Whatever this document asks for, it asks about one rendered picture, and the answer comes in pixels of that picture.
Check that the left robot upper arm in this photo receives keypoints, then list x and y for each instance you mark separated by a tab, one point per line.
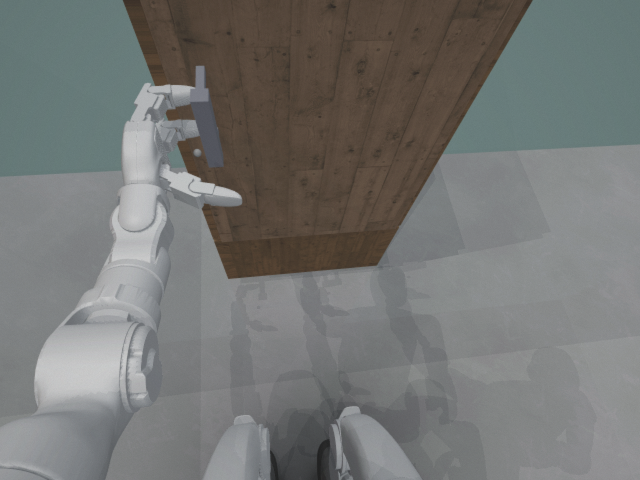
92	379

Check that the robot thigh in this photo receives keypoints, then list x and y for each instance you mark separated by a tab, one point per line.
363	447
242	453

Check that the cupboard door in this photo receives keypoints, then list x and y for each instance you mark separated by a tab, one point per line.
330	112

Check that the robot right thigh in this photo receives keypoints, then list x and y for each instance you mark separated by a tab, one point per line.
363	447

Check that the robot left thigh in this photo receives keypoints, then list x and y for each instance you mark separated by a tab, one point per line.
242	453

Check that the handle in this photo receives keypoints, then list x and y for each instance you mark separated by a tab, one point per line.
204	116

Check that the robot left hand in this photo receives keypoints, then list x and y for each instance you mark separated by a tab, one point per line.
145	146

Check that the robot left forearm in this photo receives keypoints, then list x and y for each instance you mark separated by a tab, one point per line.
133	279

